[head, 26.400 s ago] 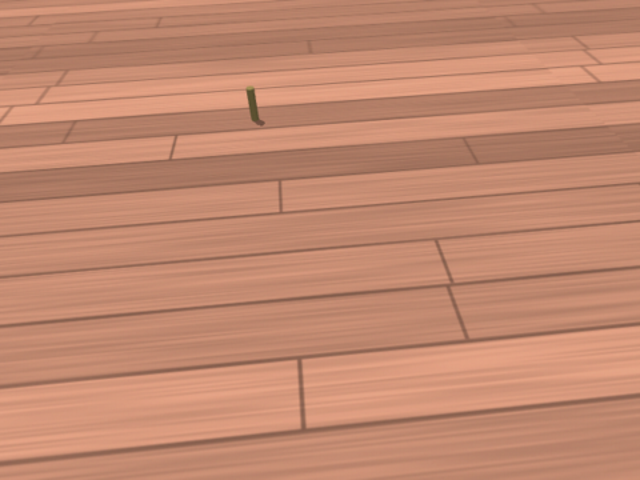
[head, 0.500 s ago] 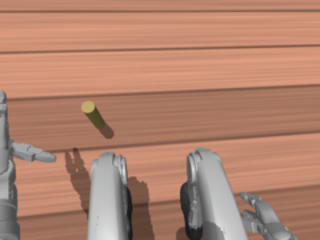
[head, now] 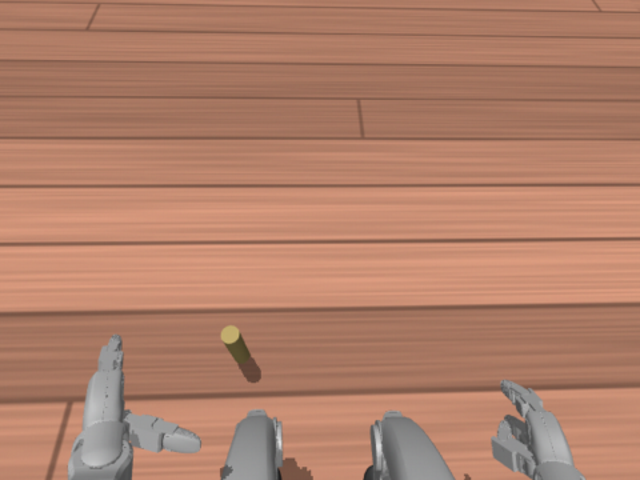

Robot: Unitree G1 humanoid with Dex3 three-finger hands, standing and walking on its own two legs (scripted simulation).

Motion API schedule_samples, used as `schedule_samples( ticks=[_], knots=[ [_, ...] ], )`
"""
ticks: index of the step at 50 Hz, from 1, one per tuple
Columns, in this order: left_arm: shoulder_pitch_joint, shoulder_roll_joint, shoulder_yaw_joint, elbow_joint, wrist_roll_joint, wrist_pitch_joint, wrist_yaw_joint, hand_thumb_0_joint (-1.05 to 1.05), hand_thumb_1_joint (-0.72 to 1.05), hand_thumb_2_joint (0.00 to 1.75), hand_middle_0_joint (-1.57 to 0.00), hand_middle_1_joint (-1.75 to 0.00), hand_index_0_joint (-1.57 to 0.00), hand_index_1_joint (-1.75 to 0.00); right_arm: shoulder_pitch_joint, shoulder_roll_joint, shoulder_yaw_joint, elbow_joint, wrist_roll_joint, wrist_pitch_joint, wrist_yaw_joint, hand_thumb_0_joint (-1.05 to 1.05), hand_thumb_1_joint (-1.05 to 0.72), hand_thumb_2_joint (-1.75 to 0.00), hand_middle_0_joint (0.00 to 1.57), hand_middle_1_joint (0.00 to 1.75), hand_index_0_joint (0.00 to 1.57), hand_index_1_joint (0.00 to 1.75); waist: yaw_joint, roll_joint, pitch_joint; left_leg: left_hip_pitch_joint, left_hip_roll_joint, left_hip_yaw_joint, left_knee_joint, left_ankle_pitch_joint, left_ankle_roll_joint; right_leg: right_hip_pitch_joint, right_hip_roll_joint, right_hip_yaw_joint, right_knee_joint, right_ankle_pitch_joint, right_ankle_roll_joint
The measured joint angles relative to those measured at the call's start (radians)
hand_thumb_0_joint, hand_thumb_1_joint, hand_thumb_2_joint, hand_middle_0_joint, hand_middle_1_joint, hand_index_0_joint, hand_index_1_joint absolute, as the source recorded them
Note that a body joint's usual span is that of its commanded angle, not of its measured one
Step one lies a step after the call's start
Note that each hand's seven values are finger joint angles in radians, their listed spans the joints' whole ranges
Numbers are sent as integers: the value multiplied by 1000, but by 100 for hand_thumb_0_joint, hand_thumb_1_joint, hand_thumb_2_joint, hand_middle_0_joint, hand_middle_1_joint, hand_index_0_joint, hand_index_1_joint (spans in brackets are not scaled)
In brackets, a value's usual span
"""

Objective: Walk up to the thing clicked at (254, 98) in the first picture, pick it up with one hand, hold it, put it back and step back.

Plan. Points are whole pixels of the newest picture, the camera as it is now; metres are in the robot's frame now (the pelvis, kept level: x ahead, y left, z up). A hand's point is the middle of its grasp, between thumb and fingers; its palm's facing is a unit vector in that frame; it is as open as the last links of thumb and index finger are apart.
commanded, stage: home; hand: left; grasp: from the side
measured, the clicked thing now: (236, 345) +0.44 +0.21 -0.55
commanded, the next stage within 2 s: stand in 2.00 s
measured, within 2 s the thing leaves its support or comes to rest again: neither
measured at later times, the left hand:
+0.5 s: hand (143, 431) +0.19 +0.20 +0.02, palm faces +0.14 -0.94 -0.30, open 17.7 cm
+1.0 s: hand (160, 438) +0.19 +0.18 +0.03, palm faces +0.12 -0.95 -0.29, open 17.5 cm
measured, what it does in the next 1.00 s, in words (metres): rises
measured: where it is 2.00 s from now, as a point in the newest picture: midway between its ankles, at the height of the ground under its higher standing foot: outside the picture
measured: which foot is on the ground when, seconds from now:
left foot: down 0.00-1.00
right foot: down 0.00-1.00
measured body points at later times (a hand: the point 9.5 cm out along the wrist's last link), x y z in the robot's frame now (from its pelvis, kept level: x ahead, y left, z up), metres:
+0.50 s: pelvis +0.03 +0.01 +0.08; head +0.06 +0.01 +0.52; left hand +0.18 +0.25 +0.05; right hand +0.21 -0.22 +0.01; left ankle +0.04 +0.13 -0.61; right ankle +0.02 -0.13 -0.61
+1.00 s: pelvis +0.02 -0.01 +0.08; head +0.05 -0.01 +0.53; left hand +0.18 +0.23 +0.05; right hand +0.19 -0.25 +0.00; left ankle +0.04 +0.13 -0.61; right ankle +0.02 -0.13 -0.61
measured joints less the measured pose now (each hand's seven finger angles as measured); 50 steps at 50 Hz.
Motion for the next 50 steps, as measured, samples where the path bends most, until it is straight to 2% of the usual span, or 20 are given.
schedule_samples(
  ticks=[11,17,30,50],
  knots=[
    [243,-55,-106,-244,-15,95,30,-1,-58,3,-5,-4,-5,-5,94,33,21,-21,-7,-43,-49,1,-90,-91,20,30,20,30,4,23,12,344,-7,23,-267,60,13,349,-5,8,-287,74,14],
    [338,-77,-137,-348,-17,121,20,-1,-59,2,-5,-4,-5,-5,107,40,23,-40,-13,-70,-61,2,-90,-90,20,30,20,30,14,34,16,443,-10,28,-334,73,16,450,-8,10,-359,92,18],
    [344,-83,-131,-345,-7,126,-7,-1,-56,4,-5,-5,-5,-5,77,26,20,-44,-32,-122,-56,2,-90,-90,20,30,20,30,29,24,55,504,-13,18,-376,94,6,511,-10,-2,-393,103,10],
    [331,-92,-128,-319,-9,113,-19,-1,-54,5,-5,-5,-5,-6,100,21,17,-12,-32,-136,-56,2,-90,-90,20,30,20,30,20,30,67,519,-6,16,-405,118,-7,516,-2,-3,-402,117,-4]
  ],
)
